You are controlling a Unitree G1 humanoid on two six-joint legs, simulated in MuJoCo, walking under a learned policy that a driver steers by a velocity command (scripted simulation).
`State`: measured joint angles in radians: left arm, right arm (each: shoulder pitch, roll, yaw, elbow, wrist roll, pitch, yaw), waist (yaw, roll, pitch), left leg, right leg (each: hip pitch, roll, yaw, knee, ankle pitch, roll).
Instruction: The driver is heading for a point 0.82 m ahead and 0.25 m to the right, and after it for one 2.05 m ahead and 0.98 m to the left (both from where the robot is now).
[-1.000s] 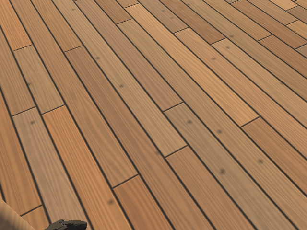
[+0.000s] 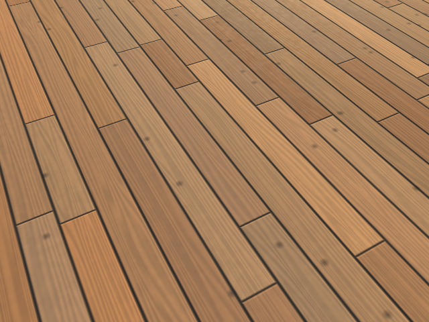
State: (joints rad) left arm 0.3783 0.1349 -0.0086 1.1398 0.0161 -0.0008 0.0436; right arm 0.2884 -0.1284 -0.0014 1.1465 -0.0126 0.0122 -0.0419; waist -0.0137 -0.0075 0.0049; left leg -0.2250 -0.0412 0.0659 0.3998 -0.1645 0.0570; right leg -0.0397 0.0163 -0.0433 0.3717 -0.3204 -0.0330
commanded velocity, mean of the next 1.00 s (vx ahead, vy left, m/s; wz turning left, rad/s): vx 0.27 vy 0.00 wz -0.08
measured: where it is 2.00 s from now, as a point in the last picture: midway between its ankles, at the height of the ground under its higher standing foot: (264, 239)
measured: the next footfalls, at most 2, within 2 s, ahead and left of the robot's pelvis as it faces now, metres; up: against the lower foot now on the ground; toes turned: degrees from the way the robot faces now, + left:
left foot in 0.58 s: +0.18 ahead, +0.11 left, +0.00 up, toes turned +5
right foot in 1.10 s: +0.49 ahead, -0.08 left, +0.00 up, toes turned -14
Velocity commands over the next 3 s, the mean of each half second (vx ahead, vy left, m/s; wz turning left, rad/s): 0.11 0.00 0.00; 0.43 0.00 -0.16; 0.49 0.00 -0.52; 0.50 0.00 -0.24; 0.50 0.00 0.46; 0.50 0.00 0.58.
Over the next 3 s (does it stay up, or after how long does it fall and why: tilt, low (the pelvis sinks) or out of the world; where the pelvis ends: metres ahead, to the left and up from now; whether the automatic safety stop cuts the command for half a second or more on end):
stays up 1.28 -0.23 0.00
